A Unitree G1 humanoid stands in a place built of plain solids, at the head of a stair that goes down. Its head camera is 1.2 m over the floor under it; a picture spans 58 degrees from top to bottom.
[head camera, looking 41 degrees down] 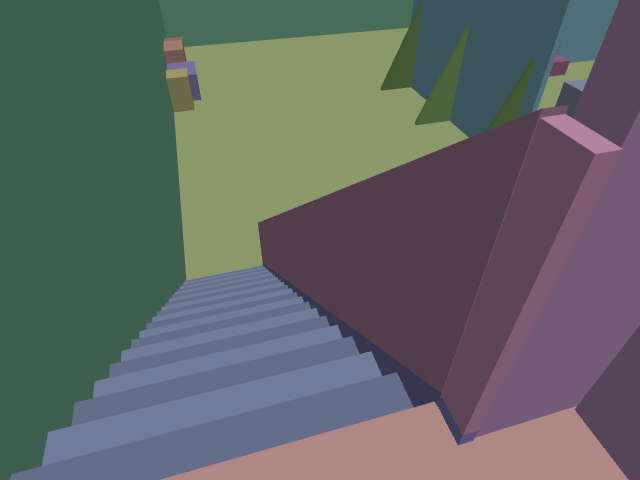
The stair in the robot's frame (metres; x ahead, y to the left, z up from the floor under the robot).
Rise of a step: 0.18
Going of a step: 0.22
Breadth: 1.26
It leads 16 degrees to the left of straight ahead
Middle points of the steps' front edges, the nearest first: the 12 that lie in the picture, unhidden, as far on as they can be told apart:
0.48 0.26 0.00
0.69 0.32 -0.18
0.90 0.39 -0.36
1.12 0.45 -0.54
1.33 0.51 -0.72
1.54 0.57 -0.90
1.75 0.63 -1.08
1.96 0.69 -1.26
2.17 0.75 -1.44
2.38 0.81 -1.62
2.60 0.87 -1.80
2.81 0.93 -1.98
